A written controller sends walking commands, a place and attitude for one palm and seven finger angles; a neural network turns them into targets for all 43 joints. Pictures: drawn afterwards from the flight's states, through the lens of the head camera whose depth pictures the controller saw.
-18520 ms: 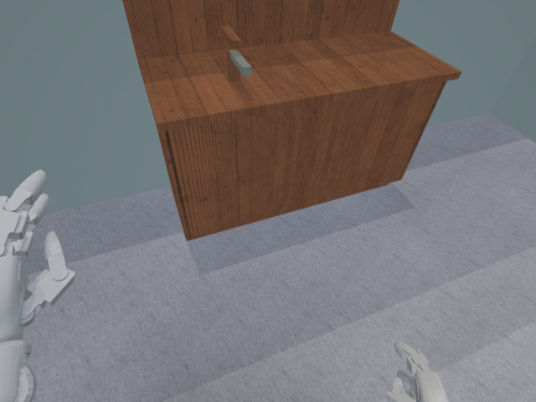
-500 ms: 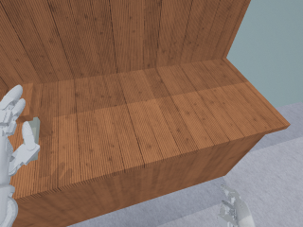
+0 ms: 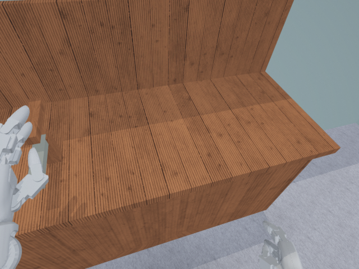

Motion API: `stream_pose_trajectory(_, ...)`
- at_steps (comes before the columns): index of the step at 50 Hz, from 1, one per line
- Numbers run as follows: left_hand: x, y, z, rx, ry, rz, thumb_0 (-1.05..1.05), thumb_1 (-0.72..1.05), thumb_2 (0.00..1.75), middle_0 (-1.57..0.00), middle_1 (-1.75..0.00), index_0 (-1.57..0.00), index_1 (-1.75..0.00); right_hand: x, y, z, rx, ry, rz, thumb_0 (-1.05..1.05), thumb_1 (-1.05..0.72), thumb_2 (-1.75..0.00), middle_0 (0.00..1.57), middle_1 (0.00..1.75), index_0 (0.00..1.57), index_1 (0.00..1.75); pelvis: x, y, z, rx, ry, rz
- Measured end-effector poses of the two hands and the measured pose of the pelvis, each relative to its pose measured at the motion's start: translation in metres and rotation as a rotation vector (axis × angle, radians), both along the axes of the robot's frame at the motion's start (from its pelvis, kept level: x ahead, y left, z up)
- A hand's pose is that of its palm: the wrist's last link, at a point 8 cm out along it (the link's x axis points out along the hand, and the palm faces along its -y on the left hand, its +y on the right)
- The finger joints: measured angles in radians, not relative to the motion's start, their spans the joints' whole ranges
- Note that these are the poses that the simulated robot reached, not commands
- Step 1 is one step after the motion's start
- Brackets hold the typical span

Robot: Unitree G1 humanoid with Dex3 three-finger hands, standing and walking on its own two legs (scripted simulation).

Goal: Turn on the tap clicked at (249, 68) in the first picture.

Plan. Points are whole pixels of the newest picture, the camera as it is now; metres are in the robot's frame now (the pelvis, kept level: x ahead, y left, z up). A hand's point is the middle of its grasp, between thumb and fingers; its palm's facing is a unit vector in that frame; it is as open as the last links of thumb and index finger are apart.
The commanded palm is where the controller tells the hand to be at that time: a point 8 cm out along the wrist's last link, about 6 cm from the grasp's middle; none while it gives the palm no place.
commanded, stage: shuffle to correct the standing spot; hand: left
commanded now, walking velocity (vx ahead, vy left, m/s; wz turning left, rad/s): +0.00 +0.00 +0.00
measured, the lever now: (36, 182) +0.27 +0.35 +0.03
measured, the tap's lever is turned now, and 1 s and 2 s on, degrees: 0 0 0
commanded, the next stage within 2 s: come to a stop and stand still in 0.64 s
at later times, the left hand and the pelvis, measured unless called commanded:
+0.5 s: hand (42, 192) +0.19 +0.23 +0.16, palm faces +0.37 -0.83 -0.41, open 7.4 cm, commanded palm +0.13 +0.27 +0.17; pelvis -0.03 -0.01 -0.01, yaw +0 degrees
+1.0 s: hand (11, 238) +0.12 +0.24 +0.17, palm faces +0.41 -0.81 -0.41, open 7.4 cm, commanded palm +0.07 +0.27 +0.17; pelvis -0.09 -0.01 -0.01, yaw +1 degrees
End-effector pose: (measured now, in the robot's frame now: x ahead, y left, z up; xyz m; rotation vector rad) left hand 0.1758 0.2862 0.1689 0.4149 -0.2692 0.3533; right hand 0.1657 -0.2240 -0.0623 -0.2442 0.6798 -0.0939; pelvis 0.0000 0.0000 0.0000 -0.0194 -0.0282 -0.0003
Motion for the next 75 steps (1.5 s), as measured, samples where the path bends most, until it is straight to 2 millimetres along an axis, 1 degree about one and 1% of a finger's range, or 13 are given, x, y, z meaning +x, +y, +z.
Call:
stream_pose_trajectory(15,-0.004,0.003,0.002,0.026,-0.008,-0.014,0.01,0.89,0.9,-0.21,-0.3,-0.21,-0.3,-0.002,0.008,-0.001,0.003,0.004,0.018,0.01,-0.9,-0.9,0.2,0.3,0.2,0.3,-0.009,0.002,-0.002,0.002,0.011,-0.001)
stream_pose_trajectory(21,-0.015,-0.004,0.005,0.066,-0.024,-0.039,0.01,0.89,0.9,-0.21,-0.3,-0.21,-0.3,-0.004,0.009,-0.006,0.005,-0.005,0.035,0.01,-0.9,-0.9,0.2,0.3,0.2,0.3,-0.019,-0.002,-0.007,0.011,0.02,-0.004)
stream_pose_trajectory(28,-0.032,-0.018,0.009,0.114,-0.068,-0.033,0.01,0.89,0.9,-0.21,-0.3,-0.21,-0.3,-0.015,0.001,-0.021,0.02,-0.008,0.06,0.01,-0.9,-0.9,0.2,0.3,0.2,0.3,-0.035,-0.016,-0.016,0.01,0.022,0.003)
stream_pose_trajectory(34,-0.045,-0.031,0.012,0.112,-0.103,-0.054,0.01,0.89,0.9,-0.21,-0.3,-0.21,-0.3,-0.04,-0.016,-0.028,-0.002,0.05,0.031,0.01,-0.9,-0.9,0.2,0.3,0.21,0.3,-0.052,-0.019,-0.016,0.018,0.054,0.018)
stream_pose_trajectory(39,-0.062,-0.022,0.01,0.142,-0.078,-0.073,0.01,0.89,0.9,-0.22,-0.31,-0.21,-0.3,-0.07,-0.025,-0.025,-0.054,0.088,-0.013,0.01,-0.91,-0.9,0.2,0.3,0.2,0.3,-0.066,-0.011,-0.016,0.029,0.081,0.032)
stream_pose_trajectory(45,-0.082,-0.002,0.008,0.133,-0.027,-0.022,0.01,0.89,0.9,-0.22,-0.31,-0.21,-0.3,-0.104,-0.017,-0.021,-0.035,0.093,-0.055,0.01,-0.91,-0.9,0.2,0.3,0.2,0.3,-0.082,-0.007,-0.01,0.019,0.042,0.016)
stream_pose_trajectory(50,-0.093,-0.01,0.014,0.116,-0.07,-0.001,0.01,0.89,0.9,-0.21,-0.3,-0.21,-0.3,-0.116,-0.01,-0.025,0.025,0.069,-0.026,0.01,-0.9,-0.9,0.2,0.3,0.2,0.3,-0.091,-0.011,-0.012,-0.001,0.018,0.01)
stream_pose_trajectory(56,-0.098,-0.018,0.004,0.046,-0.035,-0.022,0.01,0.89,0.9,-0.21,-0.3,-0.21,-0.3,-0.122,-0.013,-0.022,0.042,0.041,-0.047,0.01,-0.9,-0.9,0.2,0.3,0.21,0.3,-0.1,-0.011,-0.011,-0.011,0.004,-0.001)
stream_pose_trajectory(61,-0.098,-0.014,-0.001,0.027,-0.019,-0.039,0.01,0.89,0.9,-0.21,-0.3,-0.21,-0.3,-0.128,-0.019,-0.015,0.007,0.023,-0.086,0.01,-0.9,-0.9,0.2,0.3,0.2,0.3,-0.102,-0.006,-0.01,-0.002,-0.014,-0.014)
stream_pose_trajectory(67,-0.097,-0.005,0.006,0.061,-0.031,-0.004,0.01,0.89,0.9,-0.21,-0.31,-0.21,-0.3,-0.129,-0.017,-0.013,0.008,0.031,-0.074,0.01,-0.91,-0.9,0.2,0.3,0.2,0.3,-0.1,-0.005,-0.007,-0.003,-0.016,0.001)
stream_pose_trajectory(69,-0.09,0.007,0.023,0.183,-0.085,0.003,0.01,0.88,0.9,-0.22,-0.31,-0.21,-0.3,-0.127,-0.013,-0.015,-0.016,0.048,-0.013,0.01,-0.91,-0.9,0.2,0.3,0.2,0.3,-0.102,-0.008,-0.007,-0.004,-0.008,0.006)
stream_pose_trajectory(72,-0.078,0.026,0.037,0.155,-0.162,0.054,0.01,0.89,0.9,-0.22,-0.31,-0.21,-0.3,-0.122,-0.006,-0.017,0.013,0.047,0.023,0.01,-0.91,-0.9,0.2,0.3,0.2,0.3,-0.103,-0.007,-0.006,0.005,-0.002,-0.014)
stream_pose_trajectory(75,-0.071,0.017,0.031,0.096,-0.134,0.034,0.01,0.89,0.9,-0.21,-0.3,-0.2,-0.3,-0.113,0.0,-0.014,0.054,-0.004,0.013,0.01,-0.9,-0.9,0.2,0.3,0.2,0.3,-0.1,0.0,-0.005,0.007,0.004,-0.038)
